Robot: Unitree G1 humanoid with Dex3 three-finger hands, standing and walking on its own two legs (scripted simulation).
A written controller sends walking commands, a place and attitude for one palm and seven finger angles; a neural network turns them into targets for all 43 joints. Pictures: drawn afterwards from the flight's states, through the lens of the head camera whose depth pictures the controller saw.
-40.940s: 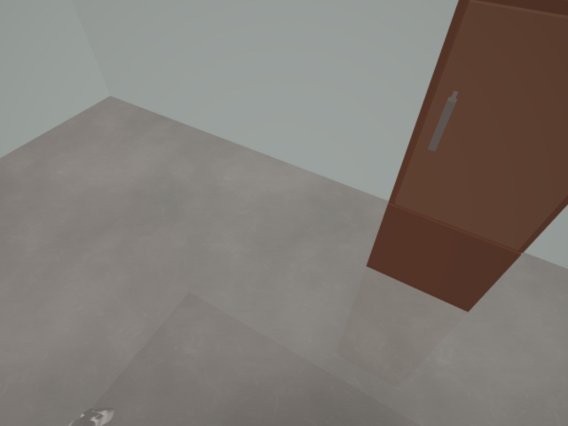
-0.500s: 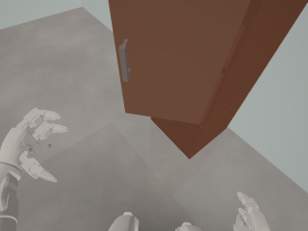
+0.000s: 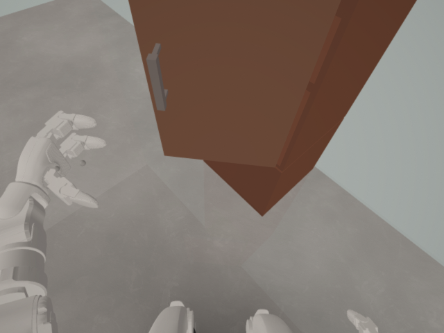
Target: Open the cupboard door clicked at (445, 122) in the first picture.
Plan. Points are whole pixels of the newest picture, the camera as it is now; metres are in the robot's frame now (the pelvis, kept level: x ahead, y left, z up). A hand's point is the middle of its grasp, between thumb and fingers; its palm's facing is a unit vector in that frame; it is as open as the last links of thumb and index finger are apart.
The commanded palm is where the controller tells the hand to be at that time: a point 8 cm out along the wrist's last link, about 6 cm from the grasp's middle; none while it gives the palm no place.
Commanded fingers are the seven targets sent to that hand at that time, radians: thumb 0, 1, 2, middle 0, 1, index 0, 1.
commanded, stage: move the hooked fingers beside the handle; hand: left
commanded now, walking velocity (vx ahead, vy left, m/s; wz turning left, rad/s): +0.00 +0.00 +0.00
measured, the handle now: (159, 78) +0.62 +0.15 +0.06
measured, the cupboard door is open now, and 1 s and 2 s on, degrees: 41 41 41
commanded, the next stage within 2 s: none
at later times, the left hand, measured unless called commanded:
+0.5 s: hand (103, 124) +0.47 +0.23 +0.07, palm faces -0.11 -0.99 -0.01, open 14.0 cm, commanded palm +0.47 +0.28 +0.07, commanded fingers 0.00 -0.50 0.30 -0.30 -1.20 -0.30 -1.20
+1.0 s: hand (121, 89) +0.57 +0.22 +0.07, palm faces -0.10 -1.00 +0.00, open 14.0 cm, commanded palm +0.57 +0.25 +0.06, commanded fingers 0.00 -0.50 0.30 -0.30 -1.20 -0.30 -1.20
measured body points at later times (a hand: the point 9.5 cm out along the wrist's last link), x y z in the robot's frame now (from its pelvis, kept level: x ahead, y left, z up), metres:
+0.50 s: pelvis +0.00 +0.00 -0.01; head +0.12 +0.02 +0.42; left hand +0.47 +0.29 +0.08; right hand +0.04 -0.28 -0.12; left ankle +0.04 +0.10 -0.67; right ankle +0.01 -0.12 -0.67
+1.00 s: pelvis +0.00 +0.01 -0.03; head +0.18 +0.04 +0.38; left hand +0.57 +0.27 +0.07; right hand -0.05 -0.26 -0.12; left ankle +0.04 +0.10 -0.67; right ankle +0.01 -0.12 -0.67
